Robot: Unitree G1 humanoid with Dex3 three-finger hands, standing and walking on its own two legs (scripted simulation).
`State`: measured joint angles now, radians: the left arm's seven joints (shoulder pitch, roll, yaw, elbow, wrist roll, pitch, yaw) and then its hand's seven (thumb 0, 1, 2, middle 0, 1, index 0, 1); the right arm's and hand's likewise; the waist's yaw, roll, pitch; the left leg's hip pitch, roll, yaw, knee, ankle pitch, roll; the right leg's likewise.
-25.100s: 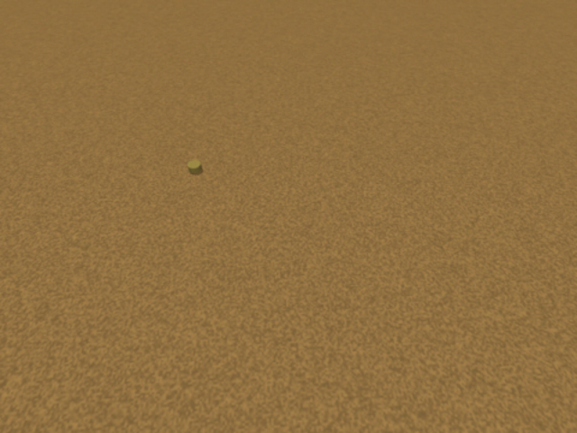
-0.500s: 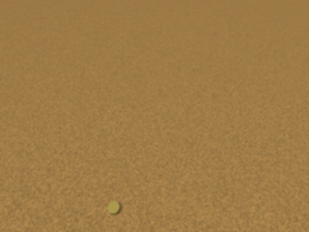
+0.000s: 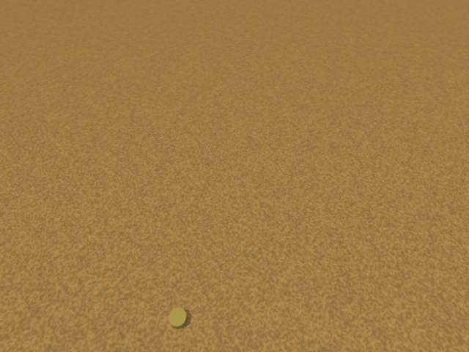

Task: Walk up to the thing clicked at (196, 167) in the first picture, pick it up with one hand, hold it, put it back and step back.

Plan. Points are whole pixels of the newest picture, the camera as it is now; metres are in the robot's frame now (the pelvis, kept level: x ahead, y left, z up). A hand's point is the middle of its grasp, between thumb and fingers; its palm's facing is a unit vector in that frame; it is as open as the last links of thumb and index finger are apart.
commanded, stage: stand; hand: left
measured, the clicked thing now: (178, 318) +0.42 +0.23 -0.77
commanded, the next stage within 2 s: walk up in 0.60 s
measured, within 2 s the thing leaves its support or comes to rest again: neither
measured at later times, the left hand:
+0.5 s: hand out of the picture +0.08 +0.26 -0.16, palm faces -0.01 -0.94 -0.35, open 7.4 cm
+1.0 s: hand out of the picture +0.06 +0.31 -0.18, palm faces -0.04 -0.93 -0.37, open 7.4 cm
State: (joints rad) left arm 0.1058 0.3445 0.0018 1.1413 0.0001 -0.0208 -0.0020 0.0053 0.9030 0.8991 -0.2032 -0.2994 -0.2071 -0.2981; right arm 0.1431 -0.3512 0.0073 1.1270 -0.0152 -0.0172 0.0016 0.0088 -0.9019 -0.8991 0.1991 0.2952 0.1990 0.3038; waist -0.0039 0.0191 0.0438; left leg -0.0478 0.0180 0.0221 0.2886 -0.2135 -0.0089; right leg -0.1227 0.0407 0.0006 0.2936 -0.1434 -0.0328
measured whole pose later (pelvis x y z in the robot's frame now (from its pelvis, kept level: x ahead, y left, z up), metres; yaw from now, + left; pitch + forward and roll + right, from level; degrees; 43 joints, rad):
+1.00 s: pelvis -0.08 +0.05 -0.03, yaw +1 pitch -1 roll +0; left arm 0.02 0.40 0.04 0.91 0.02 0.06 0.01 0.01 0.90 0.90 -0.20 -0.30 -0.21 -0.30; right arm 0.13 -0.41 -0.06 0.94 -0.01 0.04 0.01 0.01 -0.90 -0.90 0.20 0.30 0.20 0.30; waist -0.01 -0.04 0.17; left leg -0.25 -0.01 -0.05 0.69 -0.38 0.04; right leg -0.43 -0.03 0.02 0.64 -0.19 0.01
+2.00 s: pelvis -0.34 +0.00 -0.02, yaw -3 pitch -2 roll +0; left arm 0.24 0.40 0.07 0.91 0.01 0.04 -0.02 0.01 0.90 0.90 -0.20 -0.30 -0.21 -0.30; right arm 0.15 -0.36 -0.03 0.86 -0.04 0.01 0.00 0.01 -0.90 -0.90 0.20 0.30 0.20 0.30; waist 0.03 -0.04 0.11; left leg -0.30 0.03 -0.01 0.60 -0.27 0.00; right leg -0.22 0.01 0.07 0.69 -0.49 0.00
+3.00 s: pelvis -0.32 +0.02 -0.01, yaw +0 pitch -2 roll -1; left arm 0.08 0.37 0.03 1.04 -0.01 -0.02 0.01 0.01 0.90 0.90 -0.20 -0.30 -0.21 -0.30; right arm 0.11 -0.33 -0.02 1.03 -0.01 -0.02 0.00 0.01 -0.90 -0.90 0.20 0.30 0.20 0.30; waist 0.01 -0.01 0.08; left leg -0.17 -0.02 -0.05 0.49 -0.28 0.01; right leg -0.14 -0.03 -0.01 0.46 -0.27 0.03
